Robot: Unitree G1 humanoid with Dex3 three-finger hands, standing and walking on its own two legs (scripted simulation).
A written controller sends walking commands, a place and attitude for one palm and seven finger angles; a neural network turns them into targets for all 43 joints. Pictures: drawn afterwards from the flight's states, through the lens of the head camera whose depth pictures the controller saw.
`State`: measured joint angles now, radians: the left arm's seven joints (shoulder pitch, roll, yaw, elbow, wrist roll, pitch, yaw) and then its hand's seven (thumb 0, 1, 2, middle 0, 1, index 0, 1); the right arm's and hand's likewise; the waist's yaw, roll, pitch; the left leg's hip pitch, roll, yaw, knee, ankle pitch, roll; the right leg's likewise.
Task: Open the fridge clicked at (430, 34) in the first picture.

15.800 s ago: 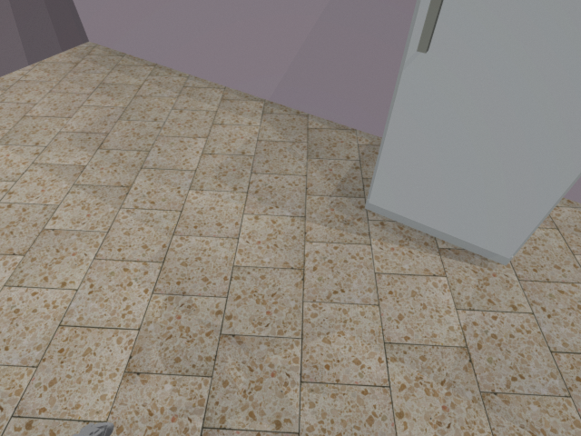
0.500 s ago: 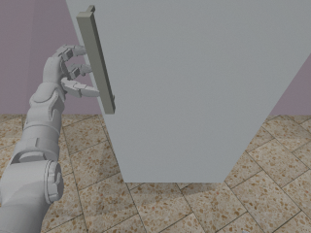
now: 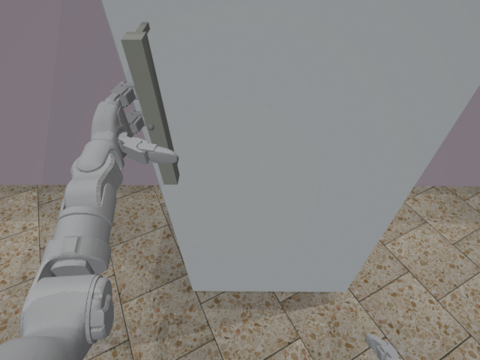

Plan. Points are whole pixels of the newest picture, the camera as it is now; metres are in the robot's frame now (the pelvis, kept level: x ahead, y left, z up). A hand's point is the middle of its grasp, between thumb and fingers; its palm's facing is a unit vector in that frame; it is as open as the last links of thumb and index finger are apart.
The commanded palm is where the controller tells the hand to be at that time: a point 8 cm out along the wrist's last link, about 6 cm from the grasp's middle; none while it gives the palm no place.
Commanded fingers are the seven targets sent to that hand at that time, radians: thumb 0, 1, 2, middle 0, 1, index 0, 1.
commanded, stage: slide the fingers in behind the handle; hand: left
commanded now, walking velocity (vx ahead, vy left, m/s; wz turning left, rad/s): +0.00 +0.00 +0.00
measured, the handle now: (159, 114) +0.47 +0.17 +0.18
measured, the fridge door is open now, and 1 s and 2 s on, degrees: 0 0 0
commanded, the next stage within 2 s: grip the handle and tug to test in 1.08 s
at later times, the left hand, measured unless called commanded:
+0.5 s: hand (164, 128) +0.43 +0.15 +0.19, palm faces +0.04 -1.00 +0.00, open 14.0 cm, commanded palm +0.40 +0.19 +0.19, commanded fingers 0.00 -0.50 0.30 -0.30 -1.20 -0.30 -1.20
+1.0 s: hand (159, 131) +0.42 +0.15 +0.19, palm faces +0.04 -1.00 +0.01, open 14.0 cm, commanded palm +0.40 +0.20 +0.19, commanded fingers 0.00 -0.50 0.30 -0.30 -1.20 -0.30 -1.20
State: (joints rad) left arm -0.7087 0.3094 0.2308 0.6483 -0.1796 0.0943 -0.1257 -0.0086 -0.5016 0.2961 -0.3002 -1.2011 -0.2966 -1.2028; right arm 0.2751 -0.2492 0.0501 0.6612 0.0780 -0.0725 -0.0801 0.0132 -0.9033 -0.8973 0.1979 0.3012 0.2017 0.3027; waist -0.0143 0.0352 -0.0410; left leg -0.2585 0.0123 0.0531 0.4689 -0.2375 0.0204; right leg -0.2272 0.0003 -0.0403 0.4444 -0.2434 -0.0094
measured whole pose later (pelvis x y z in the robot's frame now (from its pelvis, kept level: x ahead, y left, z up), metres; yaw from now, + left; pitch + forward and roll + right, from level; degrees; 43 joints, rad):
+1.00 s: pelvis +0.00 +0.00 +0.00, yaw +0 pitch +1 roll -1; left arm -0.71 0.28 0.20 0.63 -0.18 0.13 -0.08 -0.01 -0.50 0.30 -0.30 -1.20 -0.30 -1.20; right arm 0.26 -0.25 0.05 0.67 0.07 -0.04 -0.09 0.01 -0.90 -0.90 0.20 0.30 0.20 0.30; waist -0.01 0.03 -0.04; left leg -0.24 0.02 0.04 0.46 -0.23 0.02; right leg -0.20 0.01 -0.05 0.43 -0.23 -0.02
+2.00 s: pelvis +0.00 -0.01 +0.00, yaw +0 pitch +1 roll -1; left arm -0.69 0.26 0.20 0.60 -0.17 0.14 -0.07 0.00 0.63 0.83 -0.39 -1.39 -0.42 -1.39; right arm 0.25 -0.24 0.05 0.66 0.07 -0.02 -0.09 0.01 -0.90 -0.90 0.20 0.30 0.20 0.30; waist -0.02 0.03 -0.04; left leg -0.23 0.02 0.05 0.45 -0.23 0.01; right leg -0.20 0.01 -0.04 0.42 -0.24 -0.02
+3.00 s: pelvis +0.05 +0.00 +0.00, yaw -1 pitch +2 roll +0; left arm -0.39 0.21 0.20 0.12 -0.19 0.33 -0.03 0.01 0.69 0.77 -0.32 -1.40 -0.33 -1.40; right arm 0.18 -0.23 0.04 0.58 0.06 0.04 -0.05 0.01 -0.90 -0.90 0.20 0.30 0.20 0.30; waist 0.00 0.04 -0.07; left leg -0.16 0.02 0.07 0.41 -0.27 0.01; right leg -0.14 0.01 -0.02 0.39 -0.27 -0.01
